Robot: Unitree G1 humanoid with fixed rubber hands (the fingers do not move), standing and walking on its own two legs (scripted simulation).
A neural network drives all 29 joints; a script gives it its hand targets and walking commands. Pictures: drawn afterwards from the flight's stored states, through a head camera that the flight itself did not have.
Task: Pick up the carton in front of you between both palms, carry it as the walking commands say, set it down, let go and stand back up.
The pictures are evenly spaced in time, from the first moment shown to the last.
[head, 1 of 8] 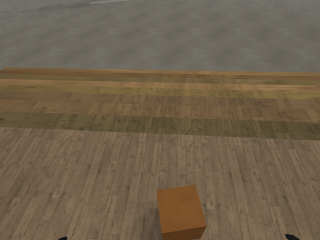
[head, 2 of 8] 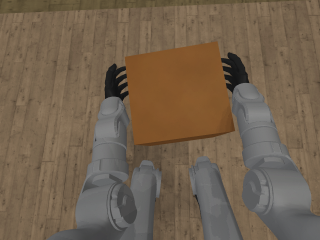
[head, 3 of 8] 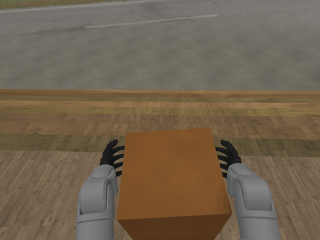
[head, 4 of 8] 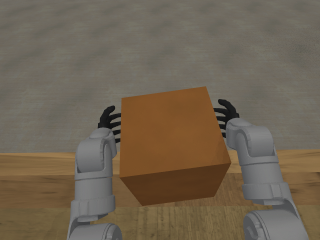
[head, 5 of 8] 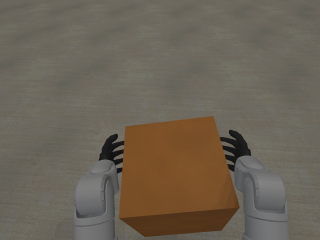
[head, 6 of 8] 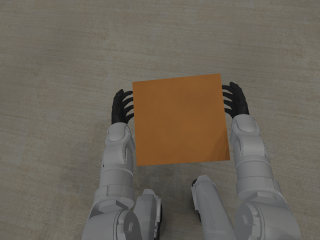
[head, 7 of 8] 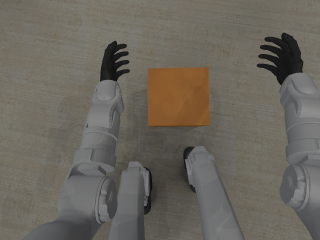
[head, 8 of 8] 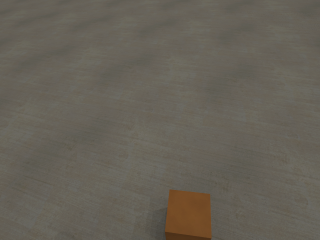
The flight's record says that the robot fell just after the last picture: no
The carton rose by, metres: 0.68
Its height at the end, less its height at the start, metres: -1.12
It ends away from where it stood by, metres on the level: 4.81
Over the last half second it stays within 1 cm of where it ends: yes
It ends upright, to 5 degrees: yes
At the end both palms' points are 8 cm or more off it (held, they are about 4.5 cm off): yes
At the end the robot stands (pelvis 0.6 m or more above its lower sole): yes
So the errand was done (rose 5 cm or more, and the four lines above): yes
